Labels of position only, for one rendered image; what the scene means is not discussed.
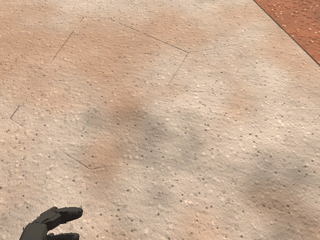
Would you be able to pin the left robot hand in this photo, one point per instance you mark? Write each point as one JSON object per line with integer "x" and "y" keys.
{"x": 50, "y": 219}

